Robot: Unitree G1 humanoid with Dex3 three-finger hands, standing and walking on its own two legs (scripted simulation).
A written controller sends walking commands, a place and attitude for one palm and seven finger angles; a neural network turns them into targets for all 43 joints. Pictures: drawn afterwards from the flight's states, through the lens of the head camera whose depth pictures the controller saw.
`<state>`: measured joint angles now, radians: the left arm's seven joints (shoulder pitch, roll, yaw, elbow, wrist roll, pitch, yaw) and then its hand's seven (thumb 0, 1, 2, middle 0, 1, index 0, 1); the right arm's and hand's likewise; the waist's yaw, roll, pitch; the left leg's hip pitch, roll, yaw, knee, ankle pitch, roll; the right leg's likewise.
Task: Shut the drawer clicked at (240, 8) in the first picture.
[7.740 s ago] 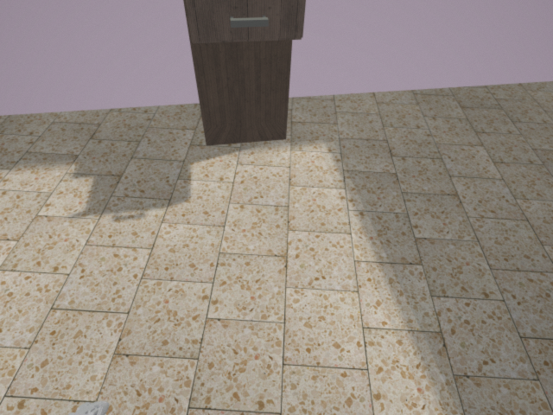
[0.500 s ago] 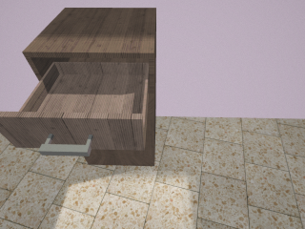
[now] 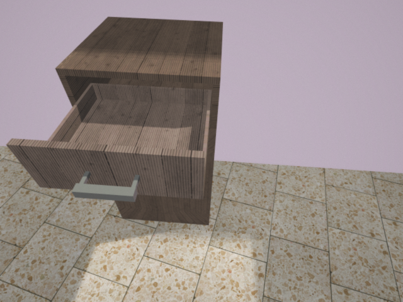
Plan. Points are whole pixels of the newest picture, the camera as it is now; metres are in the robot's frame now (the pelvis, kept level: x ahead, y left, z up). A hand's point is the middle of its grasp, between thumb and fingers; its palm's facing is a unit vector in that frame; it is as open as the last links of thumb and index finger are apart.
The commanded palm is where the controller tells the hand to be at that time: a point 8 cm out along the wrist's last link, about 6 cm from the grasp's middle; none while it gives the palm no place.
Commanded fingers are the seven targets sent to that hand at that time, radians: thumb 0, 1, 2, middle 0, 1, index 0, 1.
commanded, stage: shuffle to correct the standing spot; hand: left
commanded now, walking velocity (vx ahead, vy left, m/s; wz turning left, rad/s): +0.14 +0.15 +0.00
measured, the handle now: (108, 184) +0.36 +0.24 +0.02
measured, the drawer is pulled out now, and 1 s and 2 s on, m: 0.29 0.29 0.29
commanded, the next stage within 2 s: come to a stop and stand still in 0.04 s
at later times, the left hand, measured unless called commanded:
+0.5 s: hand out of the picture +0.06 +0.23 -0.18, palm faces +0.00 -0.98 -0.21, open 7.3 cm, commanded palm none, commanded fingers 0.00 0.90 0.90 -0.20 -0.30 -0.20 -0.30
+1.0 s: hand out of the picture -0.02 +0.17 -0.17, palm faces +0.00 -0.99 -0.14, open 7.3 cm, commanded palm none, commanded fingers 0.00 0.90 0.90 -0.20 -0.30 -0.20 -0.30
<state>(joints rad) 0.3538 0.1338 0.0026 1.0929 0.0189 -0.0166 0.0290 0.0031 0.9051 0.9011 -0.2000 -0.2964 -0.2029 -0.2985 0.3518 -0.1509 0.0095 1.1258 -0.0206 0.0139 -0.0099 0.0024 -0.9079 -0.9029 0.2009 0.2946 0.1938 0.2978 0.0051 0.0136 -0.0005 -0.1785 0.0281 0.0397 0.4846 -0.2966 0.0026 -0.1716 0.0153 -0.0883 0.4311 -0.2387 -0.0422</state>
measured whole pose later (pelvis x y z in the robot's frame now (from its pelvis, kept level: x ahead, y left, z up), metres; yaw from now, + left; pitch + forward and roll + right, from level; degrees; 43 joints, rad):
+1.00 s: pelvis +0.00 +0.02 +0.00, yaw -2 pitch -2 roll +0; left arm 0.36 0.10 -0.02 1.12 0.01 -0.02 0.04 0.00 0.91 0.90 -0.20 -0.30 -0.20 -0.30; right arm 0.30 -0.13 0.01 1.16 0.00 -0.02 -0.03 0.00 -0.91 -0.90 0.20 0.29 0.19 0.30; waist 0.00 -0.01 0.01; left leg -0.11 -0.01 0.10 0.37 -0.23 0.03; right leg -0.19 0.01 -0.05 0.40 -0.18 -0.03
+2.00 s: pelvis -0.01 +0.05 +0.00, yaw -2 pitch -2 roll +0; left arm 0.33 0.12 -0.02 1.11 0.02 -0.01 0.04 0.00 0.90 0.90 -0.20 -0.30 -0.20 -0.30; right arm 0.30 -0.14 0.00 1.15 -0.01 -0.01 -0.02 0.00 -0.91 -0.90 0.20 0.29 0.19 0.30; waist -0.01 0.00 0.04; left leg -0.15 -0.04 0.12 0.42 -0.25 0.07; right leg -0.24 -0.03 -0.02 0.45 -0.19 0.01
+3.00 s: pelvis +0.03 +0.06 -0.01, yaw -2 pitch -2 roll -1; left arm 0.23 0.18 -0.02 0.98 0.02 0.01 0.04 0.00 0.90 0.90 -0.20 -0.30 -0.20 -0.30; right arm 0.21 -0.19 -0.01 0.97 -0.01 0.01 -0.01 0.00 -0.91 -0.90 0.20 0.29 0.19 0.30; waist -0.01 -0.01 0.02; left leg -0.22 -0.02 0.07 0.56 -0.31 0.07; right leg -0.20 -0.02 -0.02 0.52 -0.29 0.02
